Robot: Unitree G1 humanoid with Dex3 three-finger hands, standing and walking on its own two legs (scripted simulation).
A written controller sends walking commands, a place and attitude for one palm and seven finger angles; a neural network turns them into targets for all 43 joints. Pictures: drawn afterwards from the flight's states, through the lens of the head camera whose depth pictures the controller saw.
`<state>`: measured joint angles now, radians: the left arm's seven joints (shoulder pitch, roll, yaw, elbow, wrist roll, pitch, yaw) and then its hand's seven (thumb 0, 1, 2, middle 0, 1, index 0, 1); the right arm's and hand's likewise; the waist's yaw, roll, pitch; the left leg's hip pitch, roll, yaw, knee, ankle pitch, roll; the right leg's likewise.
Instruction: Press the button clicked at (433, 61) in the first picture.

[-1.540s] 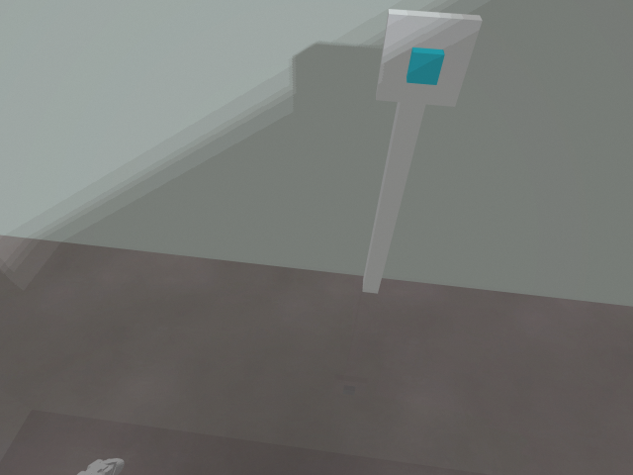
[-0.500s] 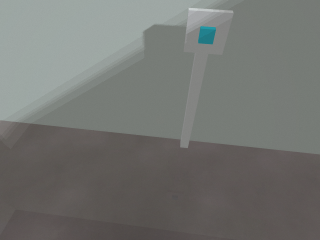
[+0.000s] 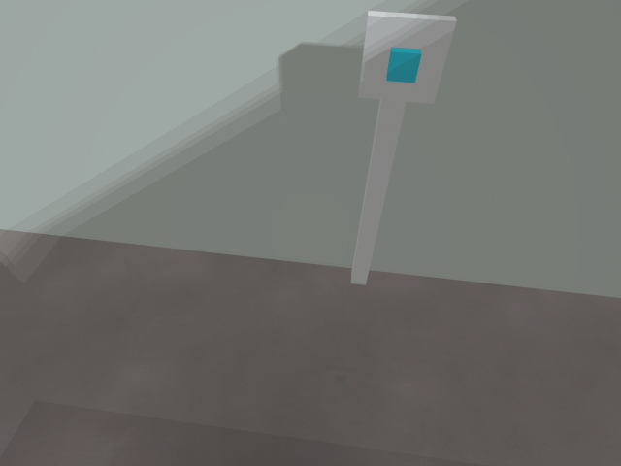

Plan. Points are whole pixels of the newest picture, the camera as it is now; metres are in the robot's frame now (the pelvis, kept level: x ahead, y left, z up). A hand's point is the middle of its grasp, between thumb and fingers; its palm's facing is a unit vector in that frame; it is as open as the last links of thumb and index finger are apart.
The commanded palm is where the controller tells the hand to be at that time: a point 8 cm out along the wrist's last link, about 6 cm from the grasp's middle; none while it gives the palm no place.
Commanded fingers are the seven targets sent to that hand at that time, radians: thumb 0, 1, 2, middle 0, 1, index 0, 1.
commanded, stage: walk to a spot facing it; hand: left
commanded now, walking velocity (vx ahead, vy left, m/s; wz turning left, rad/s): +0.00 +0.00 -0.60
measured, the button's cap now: (403, 64) +0.89 -0.14 +0.12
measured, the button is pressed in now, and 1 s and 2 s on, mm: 0 0 0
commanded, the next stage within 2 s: none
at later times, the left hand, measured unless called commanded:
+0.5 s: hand out of the picture +0.06 +0.17 -0.18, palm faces -0.17 -0.95 -0.27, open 7.4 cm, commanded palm none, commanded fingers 0.00 0.90 0.90 -0.20 -0.30 -0.20 -0.30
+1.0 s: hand out of the picture +0.14 +0.20 -0.18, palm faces -0.40 -0.88 -0.24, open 7.4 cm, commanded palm none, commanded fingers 0.00 0.90 0.90 -0.20 -0.30 -0.20 -0.30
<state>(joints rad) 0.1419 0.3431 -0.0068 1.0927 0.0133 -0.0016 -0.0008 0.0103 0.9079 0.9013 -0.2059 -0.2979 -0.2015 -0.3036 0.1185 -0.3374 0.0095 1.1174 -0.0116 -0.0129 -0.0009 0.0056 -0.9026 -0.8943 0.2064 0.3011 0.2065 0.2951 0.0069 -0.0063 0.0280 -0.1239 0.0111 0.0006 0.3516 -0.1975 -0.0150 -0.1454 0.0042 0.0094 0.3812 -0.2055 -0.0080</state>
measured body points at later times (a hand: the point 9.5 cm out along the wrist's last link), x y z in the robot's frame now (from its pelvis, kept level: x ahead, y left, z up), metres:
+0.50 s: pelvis -0.02 -0.02 -0.03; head +0.01 -0.05 +0.42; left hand +0.07 +0.22 -0.16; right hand +0.00 -0.28 -0.19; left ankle -0.02 +0.13 -0.70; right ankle -0.02 -0.10 -0.75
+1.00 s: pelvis -0.03 +0.03 -0.01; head +0.01 +0.05 +0.44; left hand +0.16 +0.25 -0.16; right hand -0.04 -0.24 -0.12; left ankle +0.02 +0.14 -0.75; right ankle -0.05 -0.09 -0.70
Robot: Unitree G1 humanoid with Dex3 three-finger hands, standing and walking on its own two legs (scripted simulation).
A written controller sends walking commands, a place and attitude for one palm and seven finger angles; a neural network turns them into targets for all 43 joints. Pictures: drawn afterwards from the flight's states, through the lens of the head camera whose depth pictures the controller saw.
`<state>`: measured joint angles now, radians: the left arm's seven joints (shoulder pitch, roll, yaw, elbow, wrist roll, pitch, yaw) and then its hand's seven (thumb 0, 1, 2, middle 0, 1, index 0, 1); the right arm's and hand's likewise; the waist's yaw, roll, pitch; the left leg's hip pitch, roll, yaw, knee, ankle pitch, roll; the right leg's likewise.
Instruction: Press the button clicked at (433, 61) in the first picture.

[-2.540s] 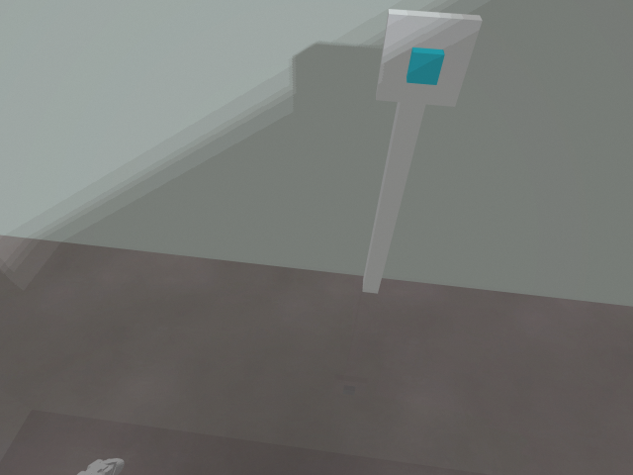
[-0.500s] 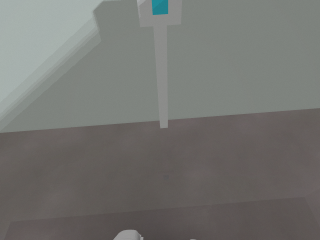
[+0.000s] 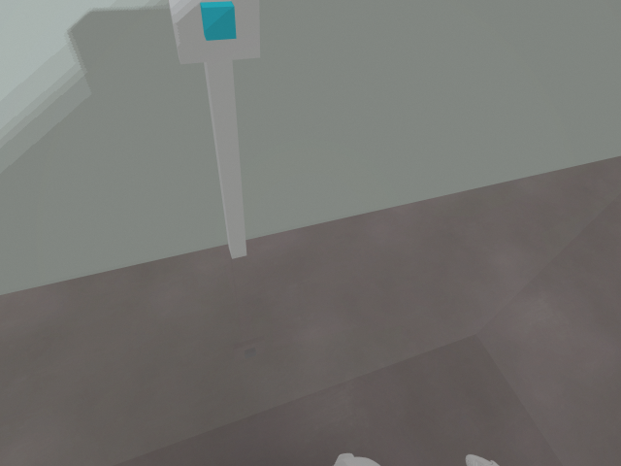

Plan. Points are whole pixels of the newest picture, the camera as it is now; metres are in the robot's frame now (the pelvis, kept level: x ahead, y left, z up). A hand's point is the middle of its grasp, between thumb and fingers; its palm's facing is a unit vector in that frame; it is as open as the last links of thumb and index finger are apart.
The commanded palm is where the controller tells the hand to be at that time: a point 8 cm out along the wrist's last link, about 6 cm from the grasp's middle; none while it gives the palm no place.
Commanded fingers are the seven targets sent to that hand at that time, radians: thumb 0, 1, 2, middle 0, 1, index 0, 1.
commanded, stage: walk to a spot facing it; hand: left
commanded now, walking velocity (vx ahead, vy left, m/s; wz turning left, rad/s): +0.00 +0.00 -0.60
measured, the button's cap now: (218, 20) +0.88 +0.28 +0.13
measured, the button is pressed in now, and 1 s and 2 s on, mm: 0 0 0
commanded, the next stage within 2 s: turn to face it in 1.16 s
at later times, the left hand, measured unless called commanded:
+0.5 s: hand (226, 447) +0.17 +0.13 -0.15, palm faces -0.31 -0.92 -0.24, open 7.4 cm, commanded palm none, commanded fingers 0.00 0.90 0.90 -0.20 -0.30 -0.20 -0.30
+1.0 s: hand (277, 356) +0.31 +0.07 -0.16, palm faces -0.57 -0.81 -0.15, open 7.4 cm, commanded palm none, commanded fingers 0.00 0.90 0.90 -0.20 -0.30 -0.20 -0.30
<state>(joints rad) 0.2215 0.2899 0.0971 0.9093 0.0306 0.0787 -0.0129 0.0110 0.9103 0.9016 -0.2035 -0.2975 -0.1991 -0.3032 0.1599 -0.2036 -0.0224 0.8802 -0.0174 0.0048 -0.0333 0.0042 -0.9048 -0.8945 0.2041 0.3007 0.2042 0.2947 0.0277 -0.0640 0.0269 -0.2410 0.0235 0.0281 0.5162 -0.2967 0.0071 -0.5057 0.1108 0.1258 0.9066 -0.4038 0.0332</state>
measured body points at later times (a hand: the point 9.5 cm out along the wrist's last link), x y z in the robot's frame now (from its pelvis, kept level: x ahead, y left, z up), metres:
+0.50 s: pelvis +0.00 -0.03 +0.00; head +0.03 -0.05 +0.45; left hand +0.18 +0.17 -0.13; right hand -0.06 -0.30 -0.15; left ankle +0.04 +0.11 -0.67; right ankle -0.04 -0.14 -0.74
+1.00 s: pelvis +0.14 -0.04 +0.01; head +0.17 -0.03 +0.46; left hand +0.34 +0.12 -0.15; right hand -0.03 -0.20 -0.13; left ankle +0.14 +0.07 -0.74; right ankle +0.09 -0.19 -0.65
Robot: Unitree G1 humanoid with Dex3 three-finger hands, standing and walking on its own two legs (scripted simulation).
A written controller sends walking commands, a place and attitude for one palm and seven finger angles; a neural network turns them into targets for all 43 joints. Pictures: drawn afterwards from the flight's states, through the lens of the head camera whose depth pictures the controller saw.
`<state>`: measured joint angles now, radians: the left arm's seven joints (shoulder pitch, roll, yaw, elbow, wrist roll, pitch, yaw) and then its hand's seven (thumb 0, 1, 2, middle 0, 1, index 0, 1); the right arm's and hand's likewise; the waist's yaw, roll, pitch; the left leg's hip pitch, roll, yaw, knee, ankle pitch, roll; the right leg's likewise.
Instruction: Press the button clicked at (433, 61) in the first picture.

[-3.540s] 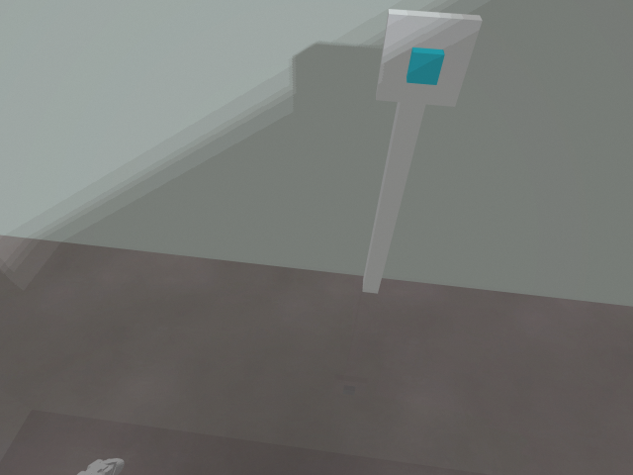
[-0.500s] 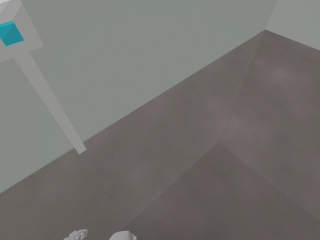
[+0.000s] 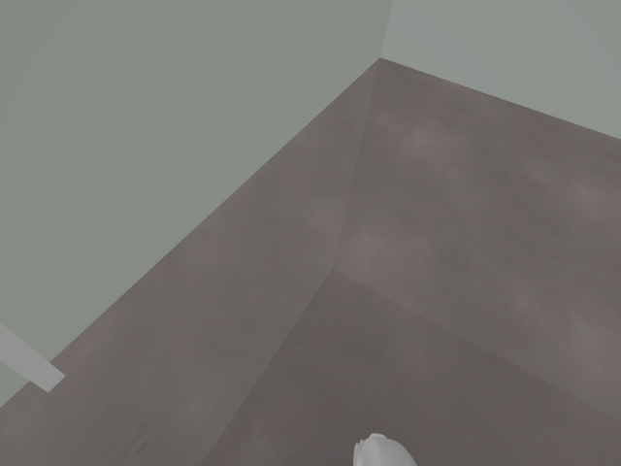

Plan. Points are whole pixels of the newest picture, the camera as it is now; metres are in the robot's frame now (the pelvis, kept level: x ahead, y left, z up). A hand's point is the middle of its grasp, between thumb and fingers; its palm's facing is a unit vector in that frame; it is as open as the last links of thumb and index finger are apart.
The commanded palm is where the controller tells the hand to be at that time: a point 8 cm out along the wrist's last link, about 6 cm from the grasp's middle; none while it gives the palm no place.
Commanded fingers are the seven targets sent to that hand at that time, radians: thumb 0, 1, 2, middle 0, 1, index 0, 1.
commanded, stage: walk to a spot facing it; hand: left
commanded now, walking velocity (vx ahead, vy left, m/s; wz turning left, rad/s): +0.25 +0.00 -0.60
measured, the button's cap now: out of the picture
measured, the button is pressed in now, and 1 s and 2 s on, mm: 0 0 0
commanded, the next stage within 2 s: turn to face it in 0.16 s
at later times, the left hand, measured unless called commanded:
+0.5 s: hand (246, 362) +0.31 +0.11 -0.17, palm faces -0.13 -0.97 -0.20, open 7.3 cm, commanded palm none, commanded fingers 0.00 0.90 0.90 -0.20 -0.30 -0.20 -0.30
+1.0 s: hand (213, 372) +0.28 +0.17 -0.17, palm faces +0.16 -0.95 -0.26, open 7.4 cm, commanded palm none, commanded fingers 0.00 0.90 0.90 -0.20 -0.30 -0.20 -0.30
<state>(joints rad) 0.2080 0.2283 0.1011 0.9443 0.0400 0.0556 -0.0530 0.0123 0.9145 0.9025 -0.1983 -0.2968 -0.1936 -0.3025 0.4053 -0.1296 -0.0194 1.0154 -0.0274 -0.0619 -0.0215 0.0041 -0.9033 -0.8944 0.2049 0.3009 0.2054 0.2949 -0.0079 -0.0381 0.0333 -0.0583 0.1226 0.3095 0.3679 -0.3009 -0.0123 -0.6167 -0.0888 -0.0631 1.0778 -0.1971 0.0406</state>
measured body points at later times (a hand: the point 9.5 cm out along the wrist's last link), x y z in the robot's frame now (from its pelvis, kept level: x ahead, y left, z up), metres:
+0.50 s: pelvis +0.18 -0.05 -0.01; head +0.19 -0.04 +0.44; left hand +0.31 +0.17 -0.16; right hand +0.21 -0.29 -0.16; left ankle +0.27 +0.07 -0.71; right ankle +0.17 -0.14 -0.75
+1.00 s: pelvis +0.23 -0.05 -0.01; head +0.27 -0.04 +0.44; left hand +0.28 +0.22 -0.15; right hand +0.31 -0.30 -0.15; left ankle +0.29 +0.05 -0.75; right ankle +0.23 -0.22 -0.70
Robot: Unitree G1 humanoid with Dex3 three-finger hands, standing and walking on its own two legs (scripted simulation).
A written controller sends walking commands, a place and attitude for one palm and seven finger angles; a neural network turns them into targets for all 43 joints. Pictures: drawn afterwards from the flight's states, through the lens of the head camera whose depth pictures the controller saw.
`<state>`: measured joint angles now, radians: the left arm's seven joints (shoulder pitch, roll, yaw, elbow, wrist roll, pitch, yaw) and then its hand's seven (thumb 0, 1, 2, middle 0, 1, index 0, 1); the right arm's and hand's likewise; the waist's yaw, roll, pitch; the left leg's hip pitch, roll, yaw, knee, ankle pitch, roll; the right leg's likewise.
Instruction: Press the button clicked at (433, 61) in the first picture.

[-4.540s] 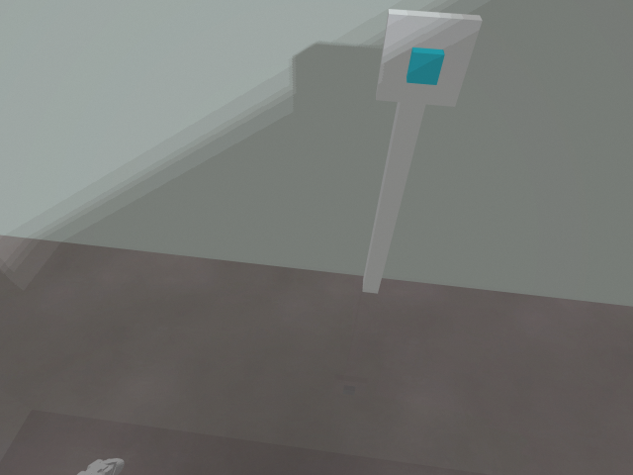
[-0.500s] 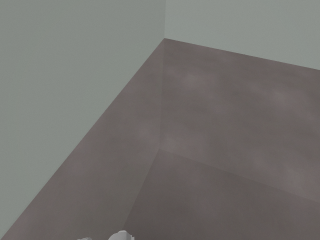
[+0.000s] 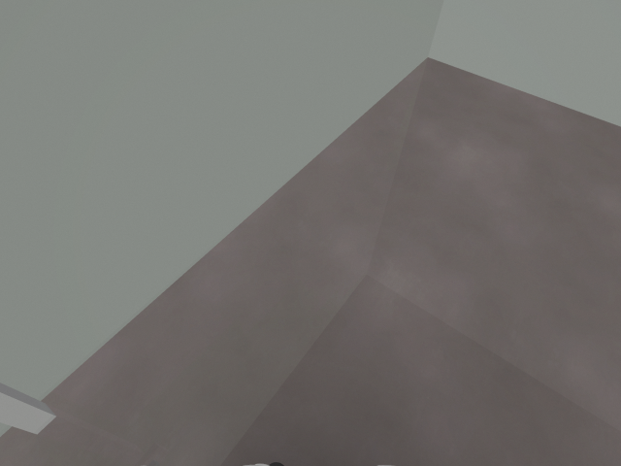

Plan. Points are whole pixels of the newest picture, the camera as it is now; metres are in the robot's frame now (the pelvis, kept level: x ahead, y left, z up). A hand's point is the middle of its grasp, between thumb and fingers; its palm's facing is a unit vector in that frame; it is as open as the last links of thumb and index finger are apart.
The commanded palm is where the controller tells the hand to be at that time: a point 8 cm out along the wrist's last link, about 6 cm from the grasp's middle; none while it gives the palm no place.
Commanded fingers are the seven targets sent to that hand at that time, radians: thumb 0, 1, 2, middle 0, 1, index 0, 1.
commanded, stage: turn to face it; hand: left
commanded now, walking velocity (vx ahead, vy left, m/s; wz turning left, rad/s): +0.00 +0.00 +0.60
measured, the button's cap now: out of the picture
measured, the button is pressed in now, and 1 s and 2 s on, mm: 0 0 0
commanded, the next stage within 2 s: take the last steps up to it in 1.42 s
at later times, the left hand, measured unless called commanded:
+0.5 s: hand out of the picture -0.04 +0.19 -0.19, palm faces +0.38 -0.89 -0.23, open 7.4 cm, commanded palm none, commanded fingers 0.00 0.90 0.90 -0.20 -0.30 -0.20 -0.30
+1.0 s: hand out of the picture -0.01 +0.18 -0.14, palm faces +0.59 -0.75 -0.29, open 7.4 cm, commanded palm none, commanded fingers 0.00 0.90 0.90 -0.20 -0.30 -0.20 -0.30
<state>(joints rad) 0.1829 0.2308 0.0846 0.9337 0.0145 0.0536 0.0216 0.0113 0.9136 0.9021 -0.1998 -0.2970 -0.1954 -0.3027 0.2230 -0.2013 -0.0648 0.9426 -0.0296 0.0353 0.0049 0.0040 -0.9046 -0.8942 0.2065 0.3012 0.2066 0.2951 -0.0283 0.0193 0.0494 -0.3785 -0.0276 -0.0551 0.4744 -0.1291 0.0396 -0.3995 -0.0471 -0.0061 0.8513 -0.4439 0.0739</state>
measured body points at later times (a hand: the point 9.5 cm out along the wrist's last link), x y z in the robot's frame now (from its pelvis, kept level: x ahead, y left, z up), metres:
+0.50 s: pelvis -0.01 -0.02 -0.02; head +0.03 +0.01 +0.43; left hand -0.06 +0.23 -0.17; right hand +0.19 -0.23 -0.14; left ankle -0.05 +0.09 -0.74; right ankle -0.01 -0.16 -0.74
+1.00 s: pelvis +0.02 -0.05 -0.01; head +0.06 -0.05 +0.44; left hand -0.04 +0.22 -0.12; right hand +0.24 -0.21 -0.16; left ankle -0.07 +0.05 -0.66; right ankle +0.08 -0.14 -0.74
